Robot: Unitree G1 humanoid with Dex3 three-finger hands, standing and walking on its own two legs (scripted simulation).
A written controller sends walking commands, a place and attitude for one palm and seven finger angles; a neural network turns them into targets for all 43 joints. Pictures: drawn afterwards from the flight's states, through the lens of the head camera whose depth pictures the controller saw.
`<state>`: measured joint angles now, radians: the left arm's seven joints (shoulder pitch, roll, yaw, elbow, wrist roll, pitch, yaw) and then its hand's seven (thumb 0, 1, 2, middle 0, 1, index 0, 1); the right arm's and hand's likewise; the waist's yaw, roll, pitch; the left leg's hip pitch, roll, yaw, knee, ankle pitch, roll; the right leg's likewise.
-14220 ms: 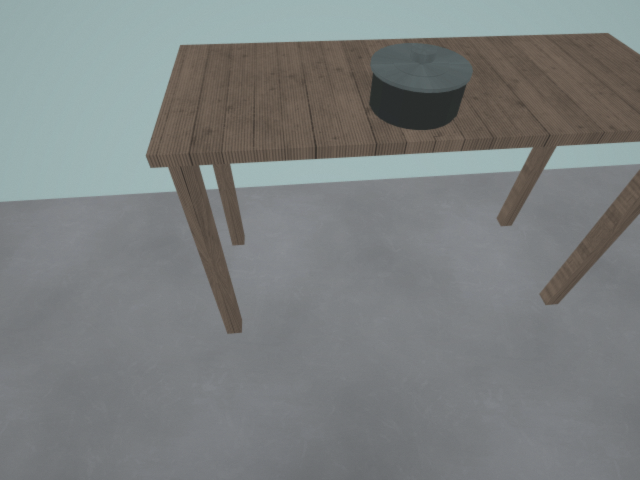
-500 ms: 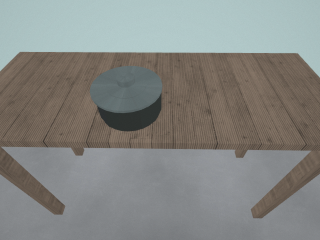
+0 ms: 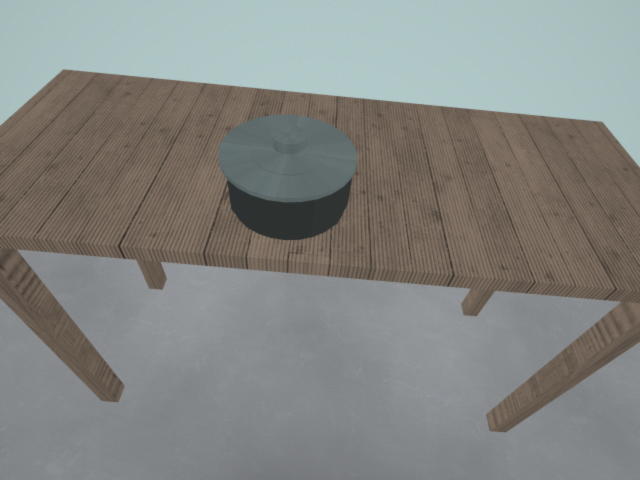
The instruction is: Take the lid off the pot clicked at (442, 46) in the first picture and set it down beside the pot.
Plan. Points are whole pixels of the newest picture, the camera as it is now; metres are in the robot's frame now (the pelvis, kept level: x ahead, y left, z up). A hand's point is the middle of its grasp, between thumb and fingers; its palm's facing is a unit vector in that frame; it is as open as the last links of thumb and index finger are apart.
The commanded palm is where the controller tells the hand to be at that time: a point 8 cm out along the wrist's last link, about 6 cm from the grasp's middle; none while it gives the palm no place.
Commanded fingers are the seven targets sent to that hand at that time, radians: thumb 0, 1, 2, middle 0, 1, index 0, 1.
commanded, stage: look again from close up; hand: left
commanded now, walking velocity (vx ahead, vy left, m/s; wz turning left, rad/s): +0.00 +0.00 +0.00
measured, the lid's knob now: (289, 139) +0.54 +0.09 +0.14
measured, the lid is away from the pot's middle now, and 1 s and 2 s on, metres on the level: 0.00 0.00 0.00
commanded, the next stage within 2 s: lift the closed hand beside the body in 1.00 s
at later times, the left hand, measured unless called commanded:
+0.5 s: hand out of the picture +0.00 +0.16 -0.18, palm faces +0.01 -0.99 -0.15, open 7.4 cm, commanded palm none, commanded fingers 0.00 0.90 0.90 -0.20 -0.30 -0.20 -0.30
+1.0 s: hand out of the picture +0.02 +0.16 -0.17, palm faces +0.00 -0.99 -0.16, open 7.4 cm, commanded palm none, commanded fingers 0.00 0.90 0.90 -0.20 -0.30 -0.20 -0.30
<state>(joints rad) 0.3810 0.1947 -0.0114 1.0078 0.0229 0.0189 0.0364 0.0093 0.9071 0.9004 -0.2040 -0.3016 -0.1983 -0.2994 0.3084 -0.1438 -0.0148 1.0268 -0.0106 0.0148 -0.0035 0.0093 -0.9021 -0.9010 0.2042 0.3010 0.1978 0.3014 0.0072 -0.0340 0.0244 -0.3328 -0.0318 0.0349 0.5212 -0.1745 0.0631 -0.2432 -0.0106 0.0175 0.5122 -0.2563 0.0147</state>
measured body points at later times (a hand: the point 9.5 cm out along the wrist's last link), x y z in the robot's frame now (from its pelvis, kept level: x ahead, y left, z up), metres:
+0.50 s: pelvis +0.01 +0.00 +0.00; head +0.01 +0.02 +0.45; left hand +0.00 +0.21 -0.16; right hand +0.05 -0.24 -0.14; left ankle +0.07 +0.07 -0.73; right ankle +0.02 -0.15 -0.73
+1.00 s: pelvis +0.03 -0.01 +0.01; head +0.04 +0.01 +0.46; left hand +0.02 +0.21 -0.16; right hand +0.04 -0.24 -0.14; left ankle +0.07 +0.07 -0.73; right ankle +0.02 -0.15 -0.73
